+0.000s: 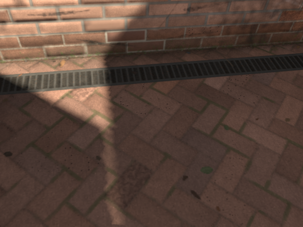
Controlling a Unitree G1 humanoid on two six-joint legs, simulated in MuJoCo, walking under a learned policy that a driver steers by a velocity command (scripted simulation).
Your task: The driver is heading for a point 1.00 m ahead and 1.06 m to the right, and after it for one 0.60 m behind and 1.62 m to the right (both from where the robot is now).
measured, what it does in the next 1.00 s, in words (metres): climbs, turning right: right foot, then left foot 0.19 m higher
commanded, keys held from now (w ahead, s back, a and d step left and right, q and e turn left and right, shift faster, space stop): e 1.00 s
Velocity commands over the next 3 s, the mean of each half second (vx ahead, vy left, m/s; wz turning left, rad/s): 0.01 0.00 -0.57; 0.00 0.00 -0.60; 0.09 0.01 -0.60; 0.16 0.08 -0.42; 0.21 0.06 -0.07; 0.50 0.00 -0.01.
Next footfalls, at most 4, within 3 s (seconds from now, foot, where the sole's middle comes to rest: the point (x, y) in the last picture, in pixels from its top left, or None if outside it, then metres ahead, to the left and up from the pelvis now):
0.16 right None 0.11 -0.17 -0.77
0.82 left None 0.22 0.13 -0.58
1.24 right None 0.07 -0.06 -0.77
1.86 left None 0.39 -0.05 -0.58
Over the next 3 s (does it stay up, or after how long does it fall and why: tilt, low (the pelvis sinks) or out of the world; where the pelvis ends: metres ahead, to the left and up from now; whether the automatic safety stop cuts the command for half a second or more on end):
stays up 0.52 -0.34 0.18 its command is cut before an obstacle after 1.5 s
